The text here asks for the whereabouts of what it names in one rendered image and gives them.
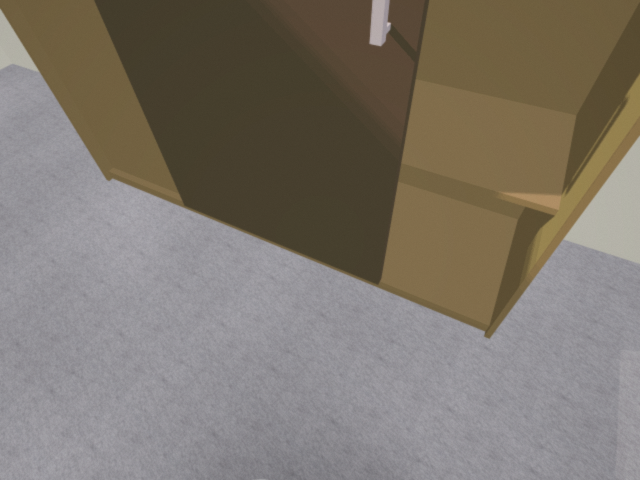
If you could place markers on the handle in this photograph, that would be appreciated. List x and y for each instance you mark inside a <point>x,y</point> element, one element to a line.
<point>379,22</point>

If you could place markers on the wardrobe door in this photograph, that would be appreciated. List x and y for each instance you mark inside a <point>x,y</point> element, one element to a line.
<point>277,116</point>
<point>76,40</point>

